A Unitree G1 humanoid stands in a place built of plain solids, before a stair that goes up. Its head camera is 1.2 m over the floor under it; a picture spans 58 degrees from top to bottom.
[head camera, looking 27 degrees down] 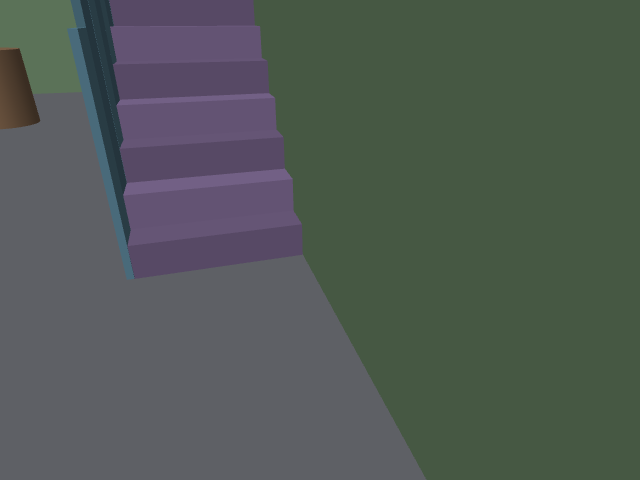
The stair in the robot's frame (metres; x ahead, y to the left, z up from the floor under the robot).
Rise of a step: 0.19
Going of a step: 0.20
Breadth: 0.90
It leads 17 degrees to the left of straight ahead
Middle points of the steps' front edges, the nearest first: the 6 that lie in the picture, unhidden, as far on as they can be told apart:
2.04 0.53 0.19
2.23 0.59 0.39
2.42 0.65 0.58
2.62 0.70 0.78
2.81 0.76 0.97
3.00 0.82 1.16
